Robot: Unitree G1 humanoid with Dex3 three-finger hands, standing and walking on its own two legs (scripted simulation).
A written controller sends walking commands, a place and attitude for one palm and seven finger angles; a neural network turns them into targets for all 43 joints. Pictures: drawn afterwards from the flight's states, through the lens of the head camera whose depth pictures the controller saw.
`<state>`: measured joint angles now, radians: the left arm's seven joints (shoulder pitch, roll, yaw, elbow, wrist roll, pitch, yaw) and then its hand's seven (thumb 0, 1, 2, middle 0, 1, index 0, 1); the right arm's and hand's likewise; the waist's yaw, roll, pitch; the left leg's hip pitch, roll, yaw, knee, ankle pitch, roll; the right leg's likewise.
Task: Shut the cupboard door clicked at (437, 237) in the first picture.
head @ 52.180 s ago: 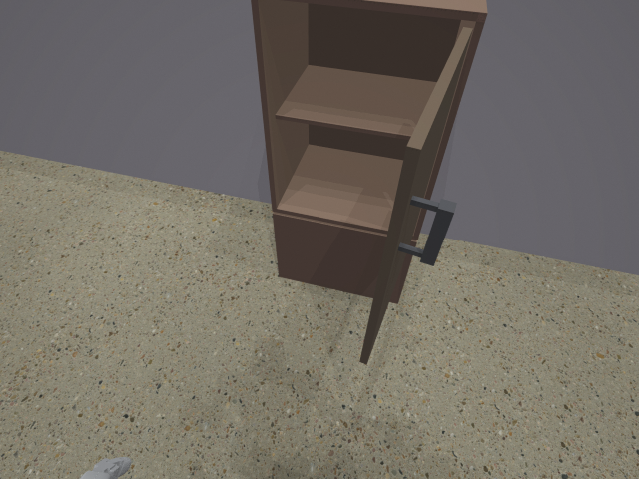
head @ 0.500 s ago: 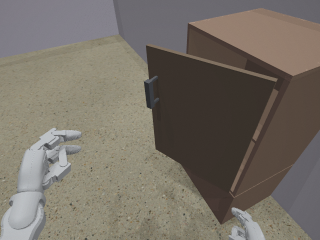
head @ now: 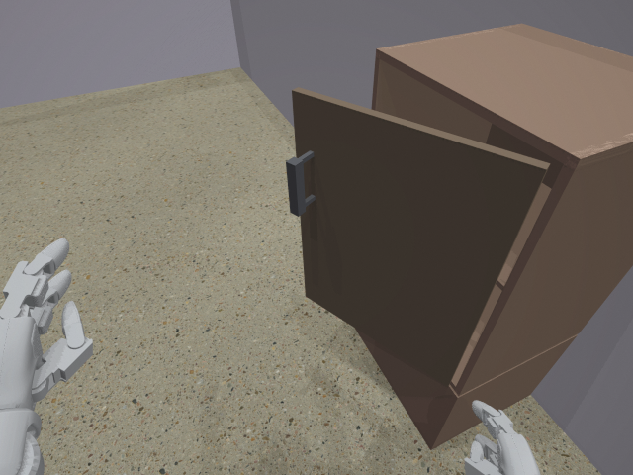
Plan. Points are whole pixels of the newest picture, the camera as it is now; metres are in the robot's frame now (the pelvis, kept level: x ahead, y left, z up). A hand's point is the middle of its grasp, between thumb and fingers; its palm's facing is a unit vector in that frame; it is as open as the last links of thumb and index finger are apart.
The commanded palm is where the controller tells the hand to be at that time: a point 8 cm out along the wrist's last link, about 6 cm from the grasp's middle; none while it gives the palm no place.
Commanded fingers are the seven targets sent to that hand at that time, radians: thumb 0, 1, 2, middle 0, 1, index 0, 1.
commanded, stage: draw the hand back to the body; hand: left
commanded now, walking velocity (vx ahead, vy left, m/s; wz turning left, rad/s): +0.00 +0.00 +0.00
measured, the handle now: (303, 183) +0.64 +0.11 +0.04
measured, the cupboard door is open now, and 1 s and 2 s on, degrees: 27 27 27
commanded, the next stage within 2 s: step back with the hand held close in 0.04 s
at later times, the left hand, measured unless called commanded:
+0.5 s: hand (93, 323) +0.21 +0.26 +0.15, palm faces +0.34 -0.81 -0.48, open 7.4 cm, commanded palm +0.15 +0.31 +0.17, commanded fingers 0.00 0.90 0.90 -0.20 -0.30 -0.20 -0.30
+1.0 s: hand out of the picture +0.13 +0.30 +0.16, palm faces +0.46 -0.76 -0.45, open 7.4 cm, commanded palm +0.06 +0.33 +0.17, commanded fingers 0.00 0.90 0.90 -0.20 -0.30 -0.20 -0.30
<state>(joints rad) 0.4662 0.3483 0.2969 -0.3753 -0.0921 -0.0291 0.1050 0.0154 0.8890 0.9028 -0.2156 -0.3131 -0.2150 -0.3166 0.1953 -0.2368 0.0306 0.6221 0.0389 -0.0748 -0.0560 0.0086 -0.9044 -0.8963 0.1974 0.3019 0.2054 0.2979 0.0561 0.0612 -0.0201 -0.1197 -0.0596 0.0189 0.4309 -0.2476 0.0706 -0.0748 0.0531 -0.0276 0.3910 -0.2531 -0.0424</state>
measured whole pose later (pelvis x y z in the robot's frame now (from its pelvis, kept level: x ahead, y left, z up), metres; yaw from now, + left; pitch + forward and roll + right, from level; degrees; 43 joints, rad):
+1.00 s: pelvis -0.08 +0.03 -0.02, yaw +0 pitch +0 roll -2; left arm 0.49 0.41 0.45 -0.47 -0.02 -0.20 0.14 0.01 0.89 0.90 -0.21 -0.30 -0.21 -0.31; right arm 0.24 -0.23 0.01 0.57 0.02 -0.01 -0.07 0.01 -0.90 -0.90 0.20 0.30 0.21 0.30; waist 0.00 0.01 -0.01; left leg -0.43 -0.06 0.05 0.64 -0.22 0.11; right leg -0.36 0.07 0.05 0.63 -0.27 0.00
